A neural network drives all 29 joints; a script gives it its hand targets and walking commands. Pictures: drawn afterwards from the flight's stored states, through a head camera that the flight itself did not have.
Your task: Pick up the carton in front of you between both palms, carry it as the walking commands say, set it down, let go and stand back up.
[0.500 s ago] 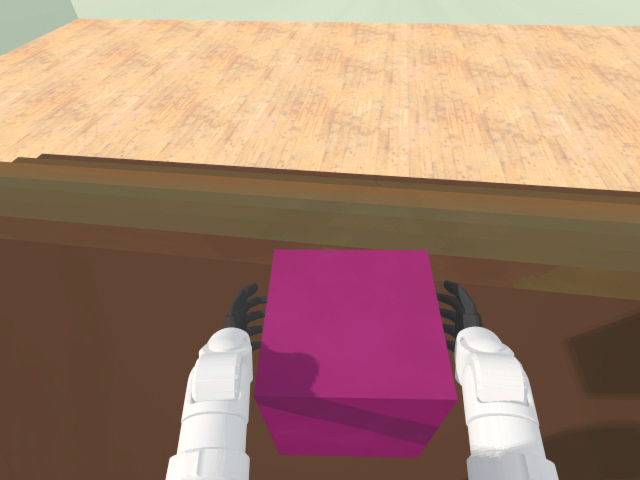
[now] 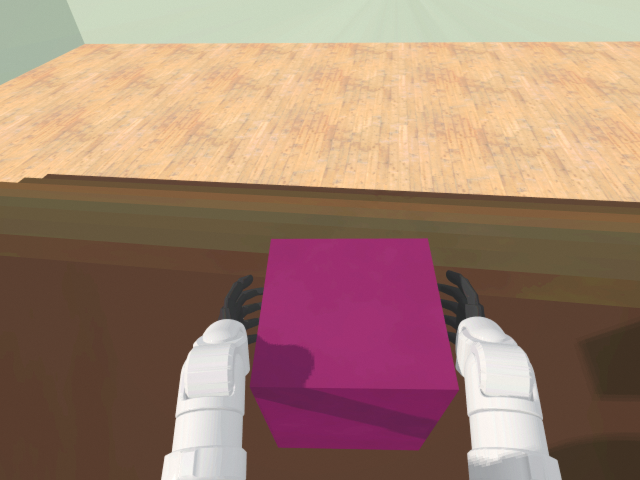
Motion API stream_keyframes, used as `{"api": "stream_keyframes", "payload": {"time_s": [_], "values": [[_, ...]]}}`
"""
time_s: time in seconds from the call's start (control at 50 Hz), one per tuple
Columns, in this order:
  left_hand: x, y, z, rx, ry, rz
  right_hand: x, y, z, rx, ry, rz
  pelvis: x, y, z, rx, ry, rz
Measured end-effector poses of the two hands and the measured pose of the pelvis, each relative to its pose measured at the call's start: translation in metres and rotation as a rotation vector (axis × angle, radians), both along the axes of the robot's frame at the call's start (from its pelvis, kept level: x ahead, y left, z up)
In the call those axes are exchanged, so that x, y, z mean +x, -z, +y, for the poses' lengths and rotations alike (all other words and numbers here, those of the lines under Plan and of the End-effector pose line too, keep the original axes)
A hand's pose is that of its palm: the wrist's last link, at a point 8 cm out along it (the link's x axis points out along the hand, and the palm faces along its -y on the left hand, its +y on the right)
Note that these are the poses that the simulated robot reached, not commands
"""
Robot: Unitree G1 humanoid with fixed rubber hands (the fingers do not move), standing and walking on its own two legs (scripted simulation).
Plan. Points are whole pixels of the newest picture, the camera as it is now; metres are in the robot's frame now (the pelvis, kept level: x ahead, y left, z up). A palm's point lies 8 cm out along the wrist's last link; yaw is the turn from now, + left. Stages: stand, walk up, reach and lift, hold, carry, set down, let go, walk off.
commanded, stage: carry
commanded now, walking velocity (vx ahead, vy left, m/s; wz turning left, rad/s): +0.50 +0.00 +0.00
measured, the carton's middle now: (348, 349) +0.31 +0.00 +0.00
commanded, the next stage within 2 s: none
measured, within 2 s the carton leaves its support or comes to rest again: neither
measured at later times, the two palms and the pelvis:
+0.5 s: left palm (263, 240) +0.44 +0.13 +0.09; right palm (461, 243) +0.44 -0.16 +0.09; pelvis +0.19 -0.01 -0.01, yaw +1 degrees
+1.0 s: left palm (289, 142) +0.77 +0.13 +0.08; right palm (428, 142) +0.76 -0.17 +0.08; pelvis +0.52 +0.00 -0.01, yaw +1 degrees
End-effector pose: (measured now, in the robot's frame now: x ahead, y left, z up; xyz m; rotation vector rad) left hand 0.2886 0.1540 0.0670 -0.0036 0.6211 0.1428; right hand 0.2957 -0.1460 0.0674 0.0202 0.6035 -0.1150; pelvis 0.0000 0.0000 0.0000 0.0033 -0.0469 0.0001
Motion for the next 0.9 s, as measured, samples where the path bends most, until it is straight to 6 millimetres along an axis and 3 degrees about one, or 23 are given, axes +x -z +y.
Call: {"api": "stream_keyframes", "payload": {"time_s": [0.1,0.22,0.32,0.4,0.52,0.66,0.76,0.84,0.9], "values": [[0.019,-0.022,-0.010,-0.005,-0.015,-0.057,0.018,-0.016,-0.010,0.023,0.010,-0.055,0.020,0.008,-0.009,-0.005,-0.013,0.037],[0.039,-0.025,-0.006,-0.040,-0.046,0.006,0.046,-0.029,-0.005,0.022,0.009,0.008,0.060,0.002,-0.008,0.014,-0.043,0.093],[0.069,-0.021,0.006,-0.057,-0.063,0.012,0.076,-0.024,0.007,0.038,0.014,0.014,0.098,0.009,0.002,0.016,-0.006,0.123],[0.100,-0.023,-0.004,-0.024,-0.024,0.068,0.094,-0.017,-0.003,0.046,0.052,0.070,0.136,0.002,0.002,-0.013,0.007,0.149],[0.162,-0.020,-0.020,-0.046,-0.008,0.032,0.151,-0.020,-0.019,0.042,0.073,0.032,0.202,0.013,-0.011,-0.028,-0.038,0.147],[0.227,-0.018,0.008,-0.089,-0.117,0.042,0.252,-0.034,0.011,0.008,-0.030,0.045,0.287,0.006,-0.009,0.008,-0.040,0.159],[0.301,-0.013,0.017,-0.066,-0.088,0.034,0.314,-0.018,0.018,0.025,-0.004,0.036,0.354,0.017,0.009,0.024,0.025,0.139],[0.366,-0.012,0.000,-0.031,0.006,0.111,0.345,-0.003,0.001,0.049,0.091,0.110,0.403,0.006,0.015,-0.007,0.017,0.159],[0.413,-0.014,-0.013,-0.029,0.050,0.110,0.379,-0.006,-0.011,0.049,0.135,0.108,0.442,0.001,0.012,-0.023,0.004,0.163]]}}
